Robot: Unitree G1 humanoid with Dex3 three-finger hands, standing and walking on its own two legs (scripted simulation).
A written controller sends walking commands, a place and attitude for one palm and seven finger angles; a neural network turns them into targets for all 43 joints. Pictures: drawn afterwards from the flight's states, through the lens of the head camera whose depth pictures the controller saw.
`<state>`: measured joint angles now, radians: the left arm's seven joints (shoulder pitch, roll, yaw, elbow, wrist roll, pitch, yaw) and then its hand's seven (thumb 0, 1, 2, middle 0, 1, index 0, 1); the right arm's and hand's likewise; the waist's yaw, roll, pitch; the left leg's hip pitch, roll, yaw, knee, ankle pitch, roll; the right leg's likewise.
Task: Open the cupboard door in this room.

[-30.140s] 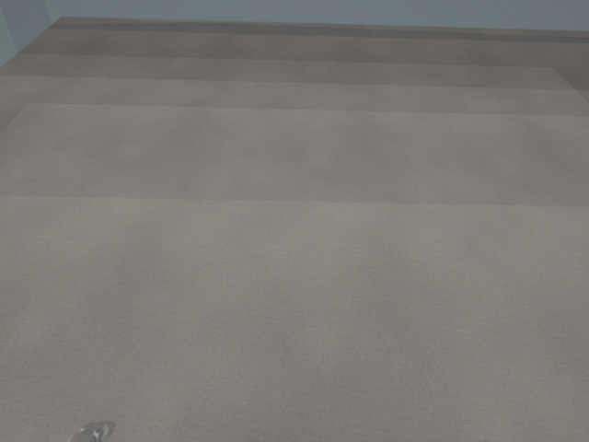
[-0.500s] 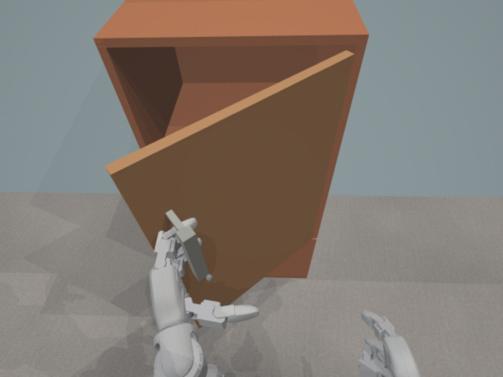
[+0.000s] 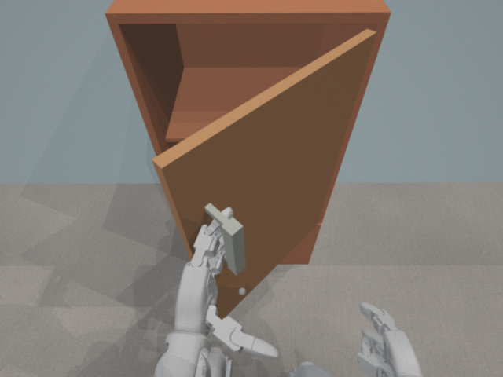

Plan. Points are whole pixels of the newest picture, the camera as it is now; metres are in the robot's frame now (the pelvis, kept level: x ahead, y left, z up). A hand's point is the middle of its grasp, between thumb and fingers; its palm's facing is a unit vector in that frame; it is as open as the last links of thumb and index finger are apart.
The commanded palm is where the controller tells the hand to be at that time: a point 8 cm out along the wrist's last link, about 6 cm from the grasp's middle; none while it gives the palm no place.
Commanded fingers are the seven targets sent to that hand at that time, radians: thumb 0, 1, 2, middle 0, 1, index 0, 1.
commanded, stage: slide the hand sideways off the handle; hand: left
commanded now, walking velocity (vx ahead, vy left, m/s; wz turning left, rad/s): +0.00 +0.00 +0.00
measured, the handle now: (225, 240) +0.30 +0.05 +0.08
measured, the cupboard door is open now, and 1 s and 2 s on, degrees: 45 43 43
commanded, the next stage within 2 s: draw the hand back to the body in 0.88 s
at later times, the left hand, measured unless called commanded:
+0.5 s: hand (208, 312) +0.20 +0.07 +0.07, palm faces -0.03 -1.00 +0.01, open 16.1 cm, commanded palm +0.17 +0.13 +0.07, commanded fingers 0.00 -0.50 0.30 -0.15 -0.30 -0.15 -0.30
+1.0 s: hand (168, 341) +0.17 +0.11 +0.07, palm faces +0.01 -1.00 +0.00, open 16.3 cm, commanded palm +0.14 +0.17 +0.08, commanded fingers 0.00 -0.50 0.30 -0.15 -0.30 -0.15 -0.30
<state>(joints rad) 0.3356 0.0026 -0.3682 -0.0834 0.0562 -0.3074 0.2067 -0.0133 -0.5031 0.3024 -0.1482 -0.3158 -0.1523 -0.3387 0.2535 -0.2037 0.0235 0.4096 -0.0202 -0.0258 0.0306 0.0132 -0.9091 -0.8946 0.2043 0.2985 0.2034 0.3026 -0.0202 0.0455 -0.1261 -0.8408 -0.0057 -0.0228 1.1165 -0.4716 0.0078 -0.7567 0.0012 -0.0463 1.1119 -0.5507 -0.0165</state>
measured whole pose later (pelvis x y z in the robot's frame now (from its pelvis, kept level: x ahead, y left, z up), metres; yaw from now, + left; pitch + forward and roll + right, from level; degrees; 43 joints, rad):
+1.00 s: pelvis +0.01 -0.01 -0.01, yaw +0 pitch +13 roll -2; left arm 0.71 0.15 -0.07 -0.32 -0.17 -0.41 -0.11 -0.01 -0.50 0.30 -0.15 -0.30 -0.15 -0.31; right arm 0.25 -0.22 -0.01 0.39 0.01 -0.03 -0.03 0.01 -0.91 -0.89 0.20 0.30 0.20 0.30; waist 0.01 0.05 -0.16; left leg -0.91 0.01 -0.06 1.20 -0.51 -0.02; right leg -0.82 0.02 -0.08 1.18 -0.59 -0.04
